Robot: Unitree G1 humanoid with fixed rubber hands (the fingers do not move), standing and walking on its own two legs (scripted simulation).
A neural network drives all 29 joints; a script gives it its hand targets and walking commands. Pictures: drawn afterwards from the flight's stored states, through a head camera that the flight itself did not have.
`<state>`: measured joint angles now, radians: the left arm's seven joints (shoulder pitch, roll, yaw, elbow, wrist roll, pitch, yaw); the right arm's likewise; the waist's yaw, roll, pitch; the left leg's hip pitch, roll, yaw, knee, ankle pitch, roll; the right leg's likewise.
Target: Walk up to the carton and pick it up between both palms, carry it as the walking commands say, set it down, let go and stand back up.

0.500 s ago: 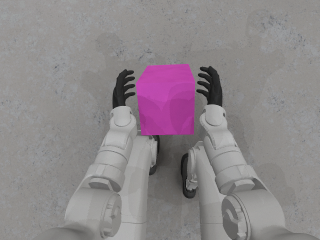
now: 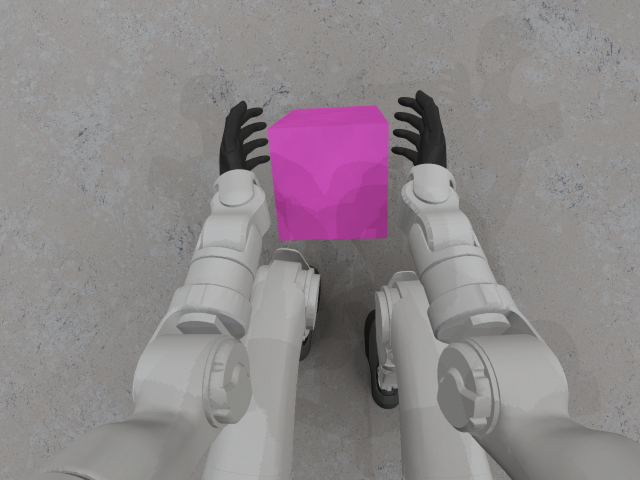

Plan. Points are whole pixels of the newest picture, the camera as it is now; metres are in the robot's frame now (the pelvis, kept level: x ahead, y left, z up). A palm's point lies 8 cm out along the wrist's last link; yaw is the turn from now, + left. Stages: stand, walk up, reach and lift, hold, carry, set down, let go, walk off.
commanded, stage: set down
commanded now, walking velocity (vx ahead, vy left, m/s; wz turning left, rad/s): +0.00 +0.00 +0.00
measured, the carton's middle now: (333, 164) +0.48 +0.05 -0.25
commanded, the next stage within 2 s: none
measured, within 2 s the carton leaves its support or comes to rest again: neither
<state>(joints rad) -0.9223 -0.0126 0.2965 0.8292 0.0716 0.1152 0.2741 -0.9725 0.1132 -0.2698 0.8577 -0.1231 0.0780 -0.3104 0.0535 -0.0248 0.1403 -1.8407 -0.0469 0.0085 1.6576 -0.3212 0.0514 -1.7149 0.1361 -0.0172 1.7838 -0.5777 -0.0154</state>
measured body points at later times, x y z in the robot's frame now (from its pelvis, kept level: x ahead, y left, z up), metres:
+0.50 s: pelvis +0.00 +0.00 -0.05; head +0.30 +0.03 +0.28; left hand +0.46 +0.19 -0.20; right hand +0.48 -0.04 -0.18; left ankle +0.18 +0.09 -0.47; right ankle +0.10 -0.10 -0.47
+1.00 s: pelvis +0.00 -0.01 -0.09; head +0.33 +0.02 +0.22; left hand +0.49 +0.19 -0.25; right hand +0.51 -0.04 -0.23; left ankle +0.18 +0.09 -0.47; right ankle +0.10 -0.10 -0.47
